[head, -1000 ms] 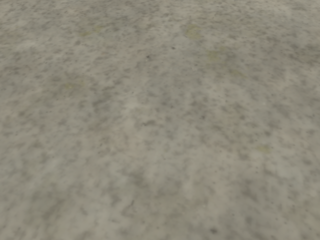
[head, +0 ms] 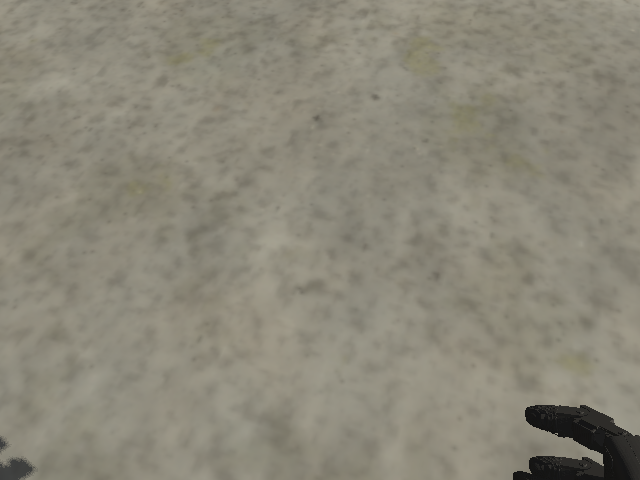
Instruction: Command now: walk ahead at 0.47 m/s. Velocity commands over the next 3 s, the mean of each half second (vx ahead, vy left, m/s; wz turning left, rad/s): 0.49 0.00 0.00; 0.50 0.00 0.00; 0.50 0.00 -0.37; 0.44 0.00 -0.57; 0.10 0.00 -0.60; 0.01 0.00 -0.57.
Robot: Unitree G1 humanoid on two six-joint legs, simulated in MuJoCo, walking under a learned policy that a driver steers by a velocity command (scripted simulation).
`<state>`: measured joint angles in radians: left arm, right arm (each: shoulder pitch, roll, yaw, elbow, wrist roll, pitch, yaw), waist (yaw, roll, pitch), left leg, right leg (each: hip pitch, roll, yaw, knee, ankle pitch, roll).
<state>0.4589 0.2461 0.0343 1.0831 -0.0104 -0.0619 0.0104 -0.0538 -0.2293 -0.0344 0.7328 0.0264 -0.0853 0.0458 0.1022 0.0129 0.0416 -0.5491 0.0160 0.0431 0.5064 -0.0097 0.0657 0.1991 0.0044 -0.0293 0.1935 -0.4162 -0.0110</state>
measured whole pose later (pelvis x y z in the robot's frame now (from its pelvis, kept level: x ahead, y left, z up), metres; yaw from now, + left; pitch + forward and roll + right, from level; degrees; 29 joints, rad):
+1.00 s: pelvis +0.57 -0.03 +0.02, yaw +0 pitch +2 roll -2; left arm 0.37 0.25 0.05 0.99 -0.01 -0.08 0.00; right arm 0.02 -0.25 -0.04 0.87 0.02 -0.08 0.02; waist 0.08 0.04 0.01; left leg -0.62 0.09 -0.01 0.56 0.06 0.02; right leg 0.05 0.06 -0.06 0.18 -0.26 -0.04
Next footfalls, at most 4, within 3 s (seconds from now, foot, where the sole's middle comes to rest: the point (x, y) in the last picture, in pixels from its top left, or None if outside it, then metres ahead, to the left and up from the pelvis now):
0.02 left None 0.20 0.11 -0.76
0.54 right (433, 461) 0.50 -0.13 -0.76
1.10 left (326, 317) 0.81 0.11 -0.76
1.64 right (447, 244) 1.06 -0.17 -0.76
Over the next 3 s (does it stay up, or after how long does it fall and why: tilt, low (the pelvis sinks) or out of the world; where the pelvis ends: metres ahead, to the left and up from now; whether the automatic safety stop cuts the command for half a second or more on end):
stays up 1.21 -0.17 0.01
